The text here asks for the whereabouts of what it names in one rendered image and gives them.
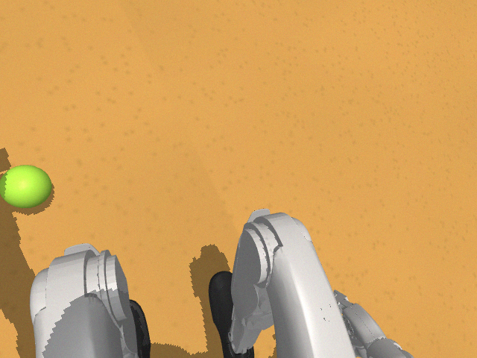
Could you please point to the left robot foot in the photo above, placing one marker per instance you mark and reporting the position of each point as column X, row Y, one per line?
column 142, row 334

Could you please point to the right robot arm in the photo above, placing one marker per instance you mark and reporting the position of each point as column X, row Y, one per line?
column 387, row 348

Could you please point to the right robot foot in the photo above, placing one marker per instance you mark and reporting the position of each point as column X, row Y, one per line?
column 221, row 305

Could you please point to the right robot hand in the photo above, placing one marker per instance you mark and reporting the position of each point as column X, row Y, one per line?
column 361, row 327

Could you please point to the ball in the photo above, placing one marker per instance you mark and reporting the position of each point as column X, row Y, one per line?
column 25, row 186

